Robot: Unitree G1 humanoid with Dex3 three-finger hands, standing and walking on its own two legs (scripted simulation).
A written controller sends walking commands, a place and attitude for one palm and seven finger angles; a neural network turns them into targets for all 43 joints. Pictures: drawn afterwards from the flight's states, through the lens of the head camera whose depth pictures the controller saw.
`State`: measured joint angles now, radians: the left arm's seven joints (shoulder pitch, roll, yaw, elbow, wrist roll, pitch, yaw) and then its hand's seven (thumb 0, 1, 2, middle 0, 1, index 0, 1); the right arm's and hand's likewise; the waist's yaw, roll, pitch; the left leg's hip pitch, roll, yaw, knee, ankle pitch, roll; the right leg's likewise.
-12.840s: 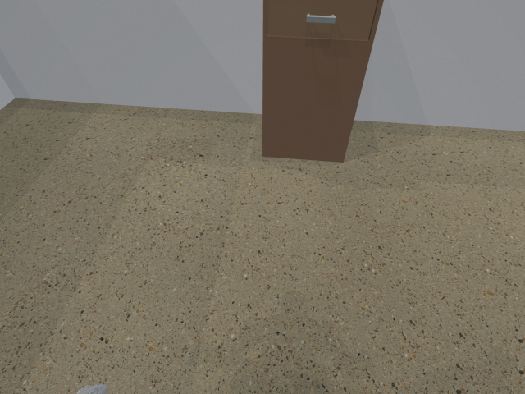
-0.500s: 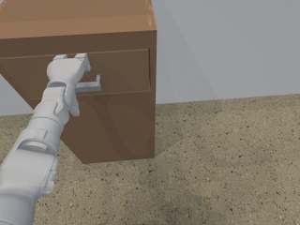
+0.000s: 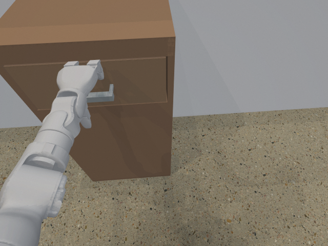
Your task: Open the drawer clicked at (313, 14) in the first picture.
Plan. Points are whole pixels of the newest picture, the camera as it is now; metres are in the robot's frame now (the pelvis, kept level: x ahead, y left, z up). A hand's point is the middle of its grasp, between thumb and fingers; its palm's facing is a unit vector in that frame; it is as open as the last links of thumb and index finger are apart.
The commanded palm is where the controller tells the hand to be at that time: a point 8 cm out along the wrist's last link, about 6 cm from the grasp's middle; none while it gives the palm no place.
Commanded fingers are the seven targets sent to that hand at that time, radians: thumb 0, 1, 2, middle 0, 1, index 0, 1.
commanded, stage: move the hooked fingers above the handle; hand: left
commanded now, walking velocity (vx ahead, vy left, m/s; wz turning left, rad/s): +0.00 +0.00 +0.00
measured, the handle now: (94, 92) +0.54 +0.20 +0.04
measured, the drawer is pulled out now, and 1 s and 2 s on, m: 0.00 0.00 0.00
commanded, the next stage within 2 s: lower the fingers behind the handle in 0.20 s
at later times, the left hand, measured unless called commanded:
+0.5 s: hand (89, 98) +0.47 +0.19 +0.08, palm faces -0.03 -0.02 -1.00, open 13.8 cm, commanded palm +0.46 +0.20 +0.14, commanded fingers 0.00 -0.50 0.30 -0.30 -1.20 -0.30 -1.20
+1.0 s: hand (90, 106) +0.47 +0.20 +0.05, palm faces -0.03 -0.01 -1.00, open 13.8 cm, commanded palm +0.46 +0.20 +0.11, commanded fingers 0.00 -0.50 0.30 -0.30 -1.20 -0.30 -1.20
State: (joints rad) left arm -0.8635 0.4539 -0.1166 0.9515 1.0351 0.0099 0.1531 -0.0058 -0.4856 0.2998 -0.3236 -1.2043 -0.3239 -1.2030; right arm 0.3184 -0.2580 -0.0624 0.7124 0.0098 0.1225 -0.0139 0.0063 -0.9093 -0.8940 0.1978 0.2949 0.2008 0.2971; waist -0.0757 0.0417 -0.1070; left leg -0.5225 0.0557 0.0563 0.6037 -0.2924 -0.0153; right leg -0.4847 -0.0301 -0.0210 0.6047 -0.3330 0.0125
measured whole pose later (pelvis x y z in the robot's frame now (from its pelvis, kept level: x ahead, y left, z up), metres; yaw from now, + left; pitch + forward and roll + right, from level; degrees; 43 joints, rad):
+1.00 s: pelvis -0.01 +0.00 -0.01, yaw +0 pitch +15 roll +0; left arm -0.85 0.45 -0.08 1.05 1.08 -0.01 0.26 -0.01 -0.49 0.30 -0.32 -1.21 -0.32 -1.20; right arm 0.33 -0.26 -0.07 0.72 0.00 0.10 -0.01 0.01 -0.91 -0.89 0.20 0.29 0.20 0.30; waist -0.10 0.04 -0.12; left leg -0.62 0.06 0.06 0.67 -0.31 -0.02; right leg -0.58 -0.02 -0.02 0.67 -0.35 0.01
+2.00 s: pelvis -0.01 +0.00 -0.02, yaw -1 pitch +18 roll -1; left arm -0.83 0.44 -0.06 1.08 1.10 0.00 0.32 -0.01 -0.49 0.30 -0.30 -1.20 -0.31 -1.20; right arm 0.35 -0.25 -0.07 0.73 -0.01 0.09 -0.01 0.00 -0.91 -0.89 0.20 0.29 0.20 0.30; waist -0.12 0.04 -0.14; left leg -0.71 0.07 0.06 0.75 -0.35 -0.01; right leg -0.67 -0.02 -0.01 0.74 -0.37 0.01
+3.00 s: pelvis +0.00 +0.01 -0.02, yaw -2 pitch +18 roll -1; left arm -0.76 0.45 -0.03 0.99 1.09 0.00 0.30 0.00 0.73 0.79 -0.32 -1.34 -0.35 -1.31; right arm 0.37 -0.25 -0.07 0.71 -0.01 0.10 -0.01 0.01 -0.91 -0.89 0.20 0.29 0.20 0.30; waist -0.11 0.04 -0.15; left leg -0.69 0.08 0.08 0.74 -0.36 0.00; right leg -0.65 -0.01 0.02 0.71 -0.37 0.03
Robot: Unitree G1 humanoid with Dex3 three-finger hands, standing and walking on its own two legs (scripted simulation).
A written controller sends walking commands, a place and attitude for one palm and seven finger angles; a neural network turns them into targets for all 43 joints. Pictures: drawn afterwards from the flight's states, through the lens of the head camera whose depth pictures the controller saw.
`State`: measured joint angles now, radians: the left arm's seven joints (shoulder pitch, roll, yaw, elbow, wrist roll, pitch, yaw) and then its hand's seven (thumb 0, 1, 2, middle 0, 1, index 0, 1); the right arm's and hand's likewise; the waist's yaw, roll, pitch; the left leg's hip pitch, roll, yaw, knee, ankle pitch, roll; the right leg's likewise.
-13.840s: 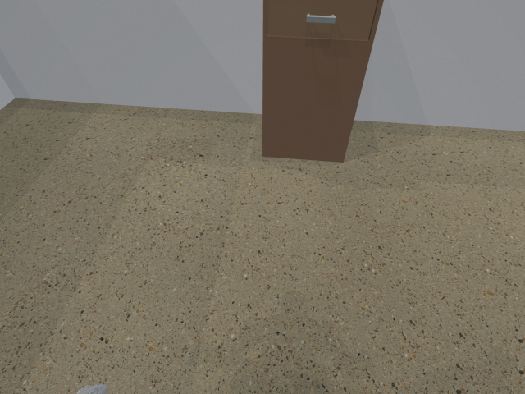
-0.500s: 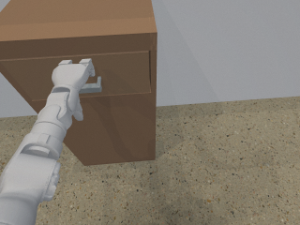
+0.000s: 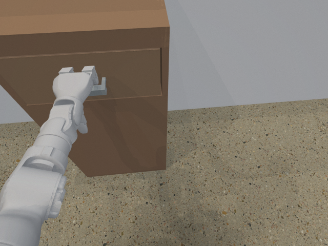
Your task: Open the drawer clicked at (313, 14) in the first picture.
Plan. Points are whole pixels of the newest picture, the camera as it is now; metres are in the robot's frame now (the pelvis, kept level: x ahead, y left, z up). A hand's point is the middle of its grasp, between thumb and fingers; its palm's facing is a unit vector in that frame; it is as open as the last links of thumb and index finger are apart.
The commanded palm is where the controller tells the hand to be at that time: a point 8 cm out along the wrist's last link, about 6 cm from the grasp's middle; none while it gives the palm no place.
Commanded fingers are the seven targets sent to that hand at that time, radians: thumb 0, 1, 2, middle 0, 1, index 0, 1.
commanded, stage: lower the fingers behind the handle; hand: left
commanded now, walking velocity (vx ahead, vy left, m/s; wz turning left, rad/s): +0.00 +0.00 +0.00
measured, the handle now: (85, 86) +0.55 +0.21 +0.05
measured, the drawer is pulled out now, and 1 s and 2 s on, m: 0.00 0.00 0.01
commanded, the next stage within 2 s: close the thumb around the handle in 0.90 s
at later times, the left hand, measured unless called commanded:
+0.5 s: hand (87, 106) +0.48 +0.20 +0.03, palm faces -0.04 +0.00 -1.00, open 13.9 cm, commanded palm +0.47 +0.20 +0.08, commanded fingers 0.00 -0.50 0.30 -0.30 -1.20 -0.30 -1.20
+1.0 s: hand (86, 107) +0.48 +0.20 +0.03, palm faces -0.04 -0.01 -1.00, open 13.9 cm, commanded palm +0.47 +0.20 +0.08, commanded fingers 0.00 -0.44 0.32 -0.30 -1.21 -0.30 -1.21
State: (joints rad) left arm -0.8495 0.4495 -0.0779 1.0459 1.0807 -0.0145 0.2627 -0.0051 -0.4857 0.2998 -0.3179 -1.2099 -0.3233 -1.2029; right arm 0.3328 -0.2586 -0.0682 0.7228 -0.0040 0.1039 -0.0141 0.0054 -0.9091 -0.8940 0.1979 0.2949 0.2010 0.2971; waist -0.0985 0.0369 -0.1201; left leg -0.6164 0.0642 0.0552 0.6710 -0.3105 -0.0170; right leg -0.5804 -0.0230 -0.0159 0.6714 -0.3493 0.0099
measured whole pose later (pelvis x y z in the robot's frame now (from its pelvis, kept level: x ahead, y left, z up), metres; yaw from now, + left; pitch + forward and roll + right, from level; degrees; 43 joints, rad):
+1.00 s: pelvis +0.00 +0.00 -0.01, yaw -1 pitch +18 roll -1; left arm -0.83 0.44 -0.06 1.08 1.10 0.00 0.32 -0.01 -0.49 0.30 -0.30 -1.20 -0.31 -1.20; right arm 0.35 -0.25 -0.07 0.73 -0.01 0.09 -0.01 0.00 -0.91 -0.89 0.20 0.29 0.20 0.30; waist -0.12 0.04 -0.14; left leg -0.71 0.07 0.06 0.75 -0.35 -0.01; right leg -0.67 -0.02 -0.01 0.74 -0.37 0.01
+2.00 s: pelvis +0.01 +0.01 -0.01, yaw -2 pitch +18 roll -1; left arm -0.76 0.45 -0.03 0.99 1.09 0.00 0.30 0.00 0.73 0.79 -0.32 -1.34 -0.35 -1.31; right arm 0.37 -0.25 -0.07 0.71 -0.01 0.10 -0.01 0.01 -0.91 -0.89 0.20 0.29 0.20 0.30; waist -0.11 0.04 -0.15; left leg -0.69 0.08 0.08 0.74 -0.36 0.00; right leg -0.65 -0.01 0.02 0.71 -0.37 0.03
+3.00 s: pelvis +0.02 -0.01 +0.00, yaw +0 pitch +10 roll +1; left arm -0.23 0.36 -0.11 0.44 1.04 0.06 0.27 0.01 0.74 0.80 -0.28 -1.35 -0.36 -1.29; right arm 0.23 -0.25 -0.06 0.67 0.00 0.10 -0.02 0.01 -0.91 -0.89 0.20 0.29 0.20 0.30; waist -0.01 0.05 -0.12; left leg -0.47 0.06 0.06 0.64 -0.34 -0.03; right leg -0.44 -0.02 0.00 0.66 -0.39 0.00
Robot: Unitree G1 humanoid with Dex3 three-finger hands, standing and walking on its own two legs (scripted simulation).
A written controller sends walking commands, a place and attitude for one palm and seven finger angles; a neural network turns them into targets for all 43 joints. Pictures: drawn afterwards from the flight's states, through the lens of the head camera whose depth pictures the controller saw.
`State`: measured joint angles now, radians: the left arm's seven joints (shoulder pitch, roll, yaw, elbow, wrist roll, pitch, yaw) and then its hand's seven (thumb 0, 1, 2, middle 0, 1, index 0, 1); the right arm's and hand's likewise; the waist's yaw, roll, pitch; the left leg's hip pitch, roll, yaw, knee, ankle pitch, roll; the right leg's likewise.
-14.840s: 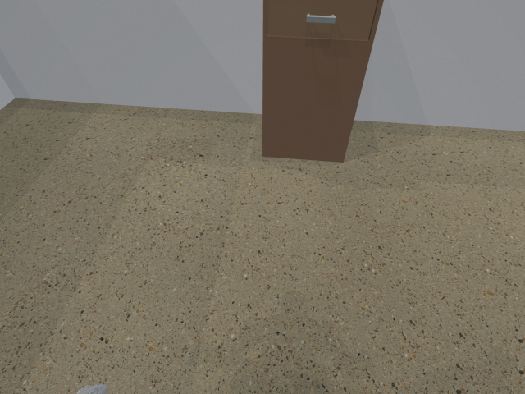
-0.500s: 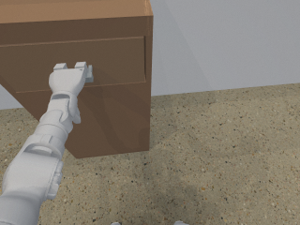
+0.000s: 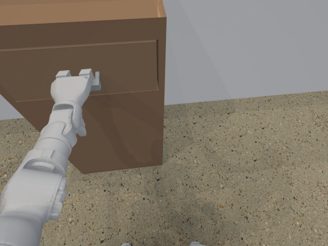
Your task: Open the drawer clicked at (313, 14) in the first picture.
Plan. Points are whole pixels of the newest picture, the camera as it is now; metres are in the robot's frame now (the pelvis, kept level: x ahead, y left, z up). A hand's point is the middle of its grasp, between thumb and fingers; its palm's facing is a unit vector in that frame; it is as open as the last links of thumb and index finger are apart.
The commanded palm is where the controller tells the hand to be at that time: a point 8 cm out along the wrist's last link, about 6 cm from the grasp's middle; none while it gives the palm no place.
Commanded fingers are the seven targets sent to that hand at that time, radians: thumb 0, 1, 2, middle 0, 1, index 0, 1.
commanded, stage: close the thumb around the handle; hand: left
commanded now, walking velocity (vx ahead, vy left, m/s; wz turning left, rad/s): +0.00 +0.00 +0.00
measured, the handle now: (78, 81) +0.54 +0.21 +0.06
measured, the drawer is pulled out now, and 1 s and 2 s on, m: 0.00 0.01 0.12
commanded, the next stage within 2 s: pull the drawer open in 0.70 s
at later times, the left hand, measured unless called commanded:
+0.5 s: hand (77, 102) +0.49 +0.21 +0.04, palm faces -0.04 -0.02 -1.00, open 7.5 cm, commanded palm +0.46 +0.21 +0.09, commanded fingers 0.00 0.90 0.90 -0.40 -1.35 -0.40 -1.35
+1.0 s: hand (77, 104) +0.48 +0.21 +0.04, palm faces -0.04 -0.03 -1.00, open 5.8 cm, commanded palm +0.43 +0.21 +0.09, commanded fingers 0.00 0.90 0.90 -0.40 -1.35 -0.40 -1.35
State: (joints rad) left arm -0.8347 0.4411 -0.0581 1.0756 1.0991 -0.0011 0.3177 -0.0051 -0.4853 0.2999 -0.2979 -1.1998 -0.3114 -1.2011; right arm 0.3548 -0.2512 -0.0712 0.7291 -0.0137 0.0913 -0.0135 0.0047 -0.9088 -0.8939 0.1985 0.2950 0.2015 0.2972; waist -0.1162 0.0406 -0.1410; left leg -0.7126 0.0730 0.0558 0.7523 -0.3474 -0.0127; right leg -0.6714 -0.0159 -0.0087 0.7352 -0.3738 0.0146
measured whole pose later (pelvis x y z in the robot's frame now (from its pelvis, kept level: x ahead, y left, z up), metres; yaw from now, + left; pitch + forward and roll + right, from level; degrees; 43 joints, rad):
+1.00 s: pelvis +0.00 +0.01 +0.00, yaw -1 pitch +18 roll -1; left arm -0.76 0.45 -0.03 0.99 1.09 0.00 0.30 0.00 0.73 0.79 -0.32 -1.34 -0.35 -1.31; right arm 0.37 -0.25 -0.07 0.71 -0.01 0.10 -0.01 0.01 -0.91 -0.89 0.20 0.29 0.20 0.30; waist -0.11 0.04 -0.15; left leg -0.69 0.08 0.08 0.74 -0.36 0.00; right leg -0.65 -0.01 0.02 0.71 -0.37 0.03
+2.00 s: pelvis +0.02 -0.01 +0.01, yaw +0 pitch +10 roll +1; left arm -0.23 0.36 -0.11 0.44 1.04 0.06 0.27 0.01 0.74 0.80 -0.28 -1.35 -0.36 -1.29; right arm 0.23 -0.25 -0.06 0.67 0.00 0.10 -0.02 0.01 -0.91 -0.89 0.20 0.29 0.20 0.30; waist -0.01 0.05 -0.12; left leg -0.47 0.06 0.06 0.64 -0.34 -0.03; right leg -0.44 -0.02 0.00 0.66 -0.39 0.00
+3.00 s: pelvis +0.00 -0.02 +0.01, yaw +1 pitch +5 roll +1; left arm 0.26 0.34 -0.14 -0.02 1.04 0.07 0.30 0.03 0.72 0.81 -0.27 -1.35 -0.39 -1.29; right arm 0.13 -0.23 -0.03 0.64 -0.03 0.05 0.00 0.01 -0.91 -0.89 0.20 0.29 0.20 0.30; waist 0.05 0.06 -0.08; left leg -0.40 0.06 0.05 0.65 -0.33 -0.04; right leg -0.39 -0.02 -0.01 0.69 -0.39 -0.01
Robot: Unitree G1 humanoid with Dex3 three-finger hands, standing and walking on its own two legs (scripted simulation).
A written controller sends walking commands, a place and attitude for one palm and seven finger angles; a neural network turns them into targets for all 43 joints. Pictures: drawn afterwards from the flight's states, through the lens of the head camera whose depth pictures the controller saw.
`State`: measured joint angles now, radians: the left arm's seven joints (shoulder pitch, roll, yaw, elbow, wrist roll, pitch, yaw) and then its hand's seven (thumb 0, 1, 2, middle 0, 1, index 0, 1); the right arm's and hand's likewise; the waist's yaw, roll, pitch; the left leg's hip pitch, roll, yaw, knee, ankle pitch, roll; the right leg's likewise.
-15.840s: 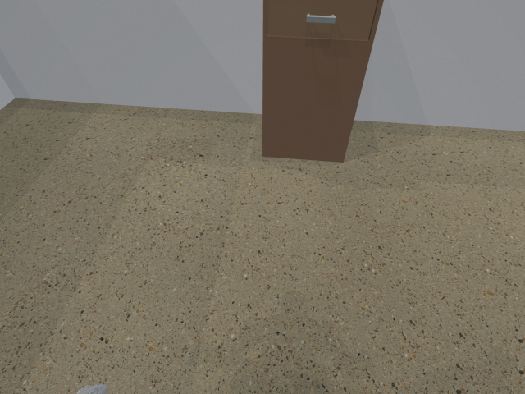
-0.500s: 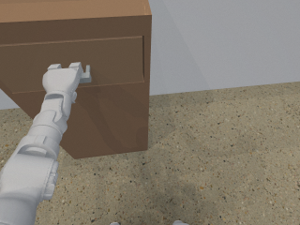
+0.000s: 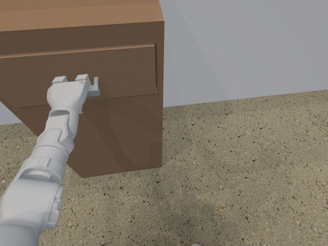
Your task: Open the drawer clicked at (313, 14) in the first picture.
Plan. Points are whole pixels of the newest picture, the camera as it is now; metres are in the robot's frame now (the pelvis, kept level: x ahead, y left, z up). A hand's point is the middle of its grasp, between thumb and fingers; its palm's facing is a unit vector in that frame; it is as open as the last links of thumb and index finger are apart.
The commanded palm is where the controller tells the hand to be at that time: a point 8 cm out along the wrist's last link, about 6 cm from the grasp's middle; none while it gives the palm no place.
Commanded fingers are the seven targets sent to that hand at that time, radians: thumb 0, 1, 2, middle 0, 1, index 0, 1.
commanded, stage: pull the drawer open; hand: left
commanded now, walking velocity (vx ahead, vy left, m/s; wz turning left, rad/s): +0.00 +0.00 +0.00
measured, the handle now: (77, 87) +0.53 +0.22 +0.05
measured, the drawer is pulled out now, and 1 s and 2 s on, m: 0.01 0.12 0.25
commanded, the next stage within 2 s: none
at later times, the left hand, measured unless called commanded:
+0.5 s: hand (74, 131) +0.40 +0.21 +0.03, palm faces -0.02 -0.04 -1.00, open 5.8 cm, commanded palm +0.37 +0.21 +0.09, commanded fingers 0.00 0.90 0.90 -0.40 -1.35 -0.40 -1.35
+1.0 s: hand (73, 146) +0.36 +0.20 +0.03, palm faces -0.01 -0.06 -1.00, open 5.8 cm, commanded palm +0.32 +0.20 +0.09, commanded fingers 0.00 0.90 0.90 -0.40 -1.35 -0.40 -1.35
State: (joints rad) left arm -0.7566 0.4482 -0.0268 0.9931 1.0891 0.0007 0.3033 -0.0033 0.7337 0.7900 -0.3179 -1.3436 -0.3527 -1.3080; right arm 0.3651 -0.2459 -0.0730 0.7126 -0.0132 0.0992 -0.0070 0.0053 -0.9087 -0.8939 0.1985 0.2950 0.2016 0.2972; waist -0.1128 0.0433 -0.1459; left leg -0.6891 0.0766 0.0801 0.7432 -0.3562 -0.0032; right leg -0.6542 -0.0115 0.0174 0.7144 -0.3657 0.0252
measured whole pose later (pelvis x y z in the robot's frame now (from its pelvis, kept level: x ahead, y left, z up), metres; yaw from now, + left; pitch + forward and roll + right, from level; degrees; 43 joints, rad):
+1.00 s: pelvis +0.01 -0.02 +0.01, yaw +2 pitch +10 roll +1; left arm -0.23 0.36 -0.11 0.44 1.04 0.06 0.27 0.01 0.74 0.80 -0.28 -1.35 -0.36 -1.29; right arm 0.23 -0.25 -0.06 0.67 0.00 0.10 -0.02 0.01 -0.91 -0.89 0.20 0.29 0.20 0.30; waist -0.01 0.05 -0.12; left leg -0.47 0.06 0.06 0.64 -0.34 -0.03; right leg -0.44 -0.02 0.00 0.66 -0.39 0.00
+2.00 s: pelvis +0.00 -0.03 +0.01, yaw +2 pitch +5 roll +1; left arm 0.26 0.34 -0.14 -0.02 1.04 0.07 0.30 0.03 0.72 0.81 -0.27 -1.35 -0.39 -1.29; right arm 0.13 -0.23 -0.03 0.64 -0.03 0.05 0.00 0.01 -0.91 -0.89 0.20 0.29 0.20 0.30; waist 0.05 0.06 -0.08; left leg -0.40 0.06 0.05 0.65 -0.33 -0.04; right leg -0.39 -0.02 -0.01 0.69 -0.39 -0.01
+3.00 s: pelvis -0.01 -0.03 +0.01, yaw +3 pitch +4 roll +1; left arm 0.36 0.34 -0.17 -0.12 1.04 0.09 0.34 0.00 0.19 0.59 -0.36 -1.30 -0.37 -1.27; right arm 0.09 -0.21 0.00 0.65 -0.03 0.07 -0.02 0.01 -0.91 -0.89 0.20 0.29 0.20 0.30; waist 0.08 0.06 -0.07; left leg -0.42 0.06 0.04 0.69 -0.34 -0.04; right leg -0.40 -0.02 -0.02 0.73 -0.40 -0.01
